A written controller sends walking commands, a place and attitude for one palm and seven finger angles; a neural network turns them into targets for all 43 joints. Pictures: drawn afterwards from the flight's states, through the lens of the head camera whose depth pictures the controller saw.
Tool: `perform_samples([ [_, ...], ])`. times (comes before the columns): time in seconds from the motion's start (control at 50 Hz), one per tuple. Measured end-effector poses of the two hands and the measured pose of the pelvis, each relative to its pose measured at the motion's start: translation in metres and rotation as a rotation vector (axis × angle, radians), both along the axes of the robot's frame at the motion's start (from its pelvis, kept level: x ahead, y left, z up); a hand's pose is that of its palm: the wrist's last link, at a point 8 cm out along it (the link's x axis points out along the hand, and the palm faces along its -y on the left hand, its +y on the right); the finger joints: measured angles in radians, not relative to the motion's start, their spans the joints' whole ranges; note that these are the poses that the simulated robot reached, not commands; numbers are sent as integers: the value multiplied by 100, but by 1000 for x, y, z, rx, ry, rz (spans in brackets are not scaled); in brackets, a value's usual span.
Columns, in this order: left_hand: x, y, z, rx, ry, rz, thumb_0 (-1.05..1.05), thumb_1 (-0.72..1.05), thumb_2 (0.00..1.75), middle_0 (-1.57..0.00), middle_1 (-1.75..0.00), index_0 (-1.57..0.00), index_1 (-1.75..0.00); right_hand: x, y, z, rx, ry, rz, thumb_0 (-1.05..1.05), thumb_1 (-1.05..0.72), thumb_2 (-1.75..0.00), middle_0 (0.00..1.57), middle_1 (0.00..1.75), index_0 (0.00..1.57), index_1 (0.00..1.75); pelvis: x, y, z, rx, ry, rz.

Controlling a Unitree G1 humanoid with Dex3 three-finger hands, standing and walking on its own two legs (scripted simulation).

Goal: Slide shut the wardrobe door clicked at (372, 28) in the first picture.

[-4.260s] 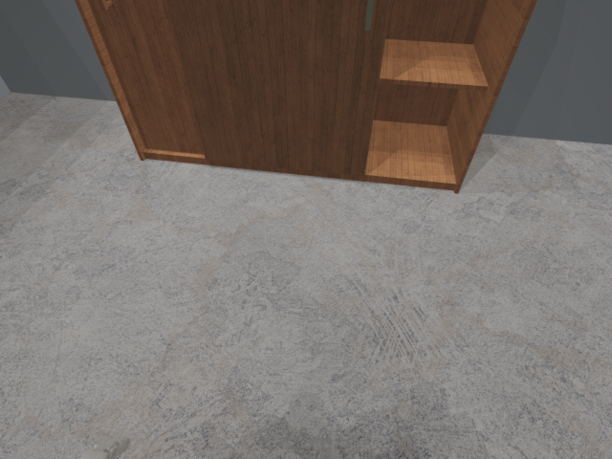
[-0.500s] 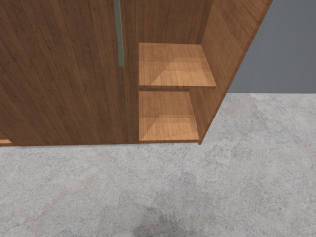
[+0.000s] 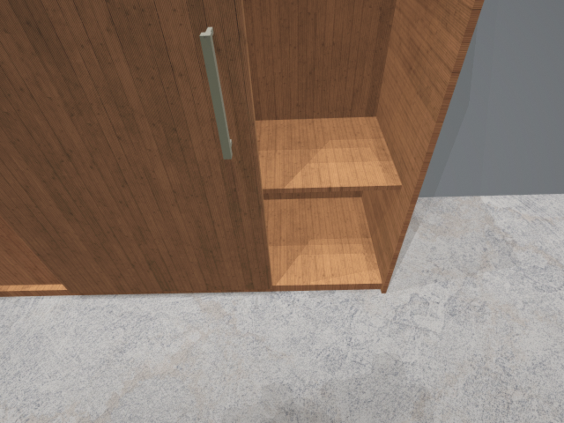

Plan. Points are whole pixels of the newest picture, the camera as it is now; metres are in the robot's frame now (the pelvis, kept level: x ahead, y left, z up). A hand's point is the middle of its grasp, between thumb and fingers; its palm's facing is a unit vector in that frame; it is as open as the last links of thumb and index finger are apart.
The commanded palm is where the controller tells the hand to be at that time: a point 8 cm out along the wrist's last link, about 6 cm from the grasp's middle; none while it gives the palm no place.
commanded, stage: take the last steps up to it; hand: left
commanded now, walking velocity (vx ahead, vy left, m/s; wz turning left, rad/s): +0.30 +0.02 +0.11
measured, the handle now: (219, 99) +0.74 +0.18 +0.12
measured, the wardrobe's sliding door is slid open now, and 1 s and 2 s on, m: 0.45 0.45 0.45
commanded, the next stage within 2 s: come to a stop and stand still in 0.80 s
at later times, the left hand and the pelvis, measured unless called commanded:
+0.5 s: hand out of the picture +0.05 +0.25 -0.18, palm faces +0.10 -0.98 -0.15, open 7.4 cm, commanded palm none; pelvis +0.10 +0.08 +0.00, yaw +1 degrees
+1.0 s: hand (187, 336) +0.32 +0.22 -0.17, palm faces +0.06 -0.97 -0.23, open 7.2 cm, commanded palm none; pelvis +0.26 +0.03 -0.01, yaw +1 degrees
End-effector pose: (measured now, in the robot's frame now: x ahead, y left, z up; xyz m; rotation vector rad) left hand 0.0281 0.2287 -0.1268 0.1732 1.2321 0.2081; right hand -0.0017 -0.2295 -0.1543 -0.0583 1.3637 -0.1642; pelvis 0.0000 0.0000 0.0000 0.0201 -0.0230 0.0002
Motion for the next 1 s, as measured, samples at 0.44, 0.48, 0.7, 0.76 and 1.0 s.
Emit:
perform_samples([
  [0.44, -45, 50, -29, -149, 377, 125, 1, 91, 90, -20, -30, -20, -30, 158, 74, 22, -107, -188, 102, -1, -94, -89, 20, 30, 20, 30, 87, 74, -7, -27, 6, 22],
  [0.48, -5, 63, -28, -130, 305, 98, 1, 91, 90, -19, -30, -20, -30, 156, 76, 25, -112, -169, 87, -1, -95, -89, 20, 30, 20, 30, 98, 77, -4, -25, 4, 22],
  [0.7, 218, 75, -10, -41, -55, -41, 1, 91, 90, -19, -30, -19, -30, 116, 87, 4, -16, 111, -8, 0, -92, -89, 20, 30, 20, 30, 168, 67, -6, 4, -2, 18],
  [0.76, 266, 62, -9, -20, -96, -89, 1, 91, 90, -19, -30, -19, -30, 114, 83, -6, 15, 178, -46, 0, -91, -89, 20, 30, 20, 30, 193, 56, -14, 7, -3, 10],
  [1.0, 284, 36, -13, -13, -22, -7, -1, 94, 90, -20, -30, -20, -30, 241, 40, -4, -30, 64, 11, 1, -91, -89, 19, 30, 20, 30, 256, 33, -8, -32, -1, 25],
])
